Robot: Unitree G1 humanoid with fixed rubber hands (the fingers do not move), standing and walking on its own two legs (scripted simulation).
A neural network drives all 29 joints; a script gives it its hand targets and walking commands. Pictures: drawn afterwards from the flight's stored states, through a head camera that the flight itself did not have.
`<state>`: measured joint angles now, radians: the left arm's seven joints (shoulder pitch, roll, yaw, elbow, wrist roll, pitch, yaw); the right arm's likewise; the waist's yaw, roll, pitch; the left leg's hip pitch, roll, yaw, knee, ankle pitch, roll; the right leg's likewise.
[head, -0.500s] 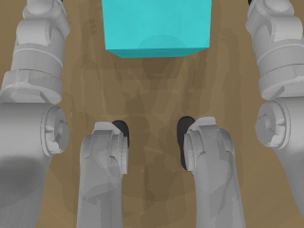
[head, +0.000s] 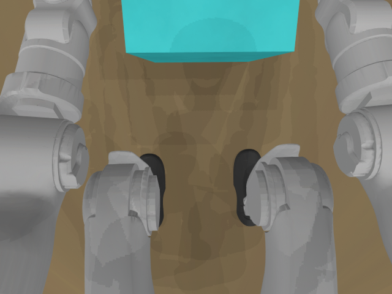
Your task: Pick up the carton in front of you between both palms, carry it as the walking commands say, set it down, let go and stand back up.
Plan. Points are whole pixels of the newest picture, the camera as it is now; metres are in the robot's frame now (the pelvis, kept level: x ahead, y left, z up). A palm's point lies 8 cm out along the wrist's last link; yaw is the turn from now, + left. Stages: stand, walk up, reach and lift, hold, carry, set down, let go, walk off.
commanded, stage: reach and lift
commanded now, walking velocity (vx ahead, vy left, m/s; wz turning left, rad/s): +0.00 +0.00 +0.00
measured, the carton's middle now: out of the picture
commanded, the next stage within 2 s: none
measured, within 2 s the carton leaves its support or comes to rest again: leaves its support in 0.60 s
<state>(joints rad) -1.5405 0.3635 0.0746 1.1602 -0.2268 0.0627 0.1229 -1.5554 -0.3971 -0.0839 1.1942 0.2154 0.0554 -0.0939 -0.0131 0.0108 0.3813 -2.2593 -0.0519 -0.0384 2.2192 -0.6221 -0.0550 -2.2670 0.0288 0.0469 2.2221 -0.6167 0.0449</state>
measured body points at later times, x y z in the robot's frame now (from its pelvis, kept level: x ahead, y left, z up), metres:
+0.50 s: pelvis -0.01 +0.00 +0.00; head +0.37 -0.01 +0.23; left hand +0.57 +0.13 -0.18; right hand +0.57 -0.17 -0.18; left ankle +0.10 +0.13 -0.33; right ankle +0.10 -0.13 -0.33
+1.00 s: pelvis -0.02 +0.00 +0.09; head +0.27 -0.01 +0.44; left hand +0.52 +0.13 +0.02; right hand +0.51 -0.17 +0.01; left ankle +0.10 +0.13 -0.33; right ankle +0.10 -0.13 -0.33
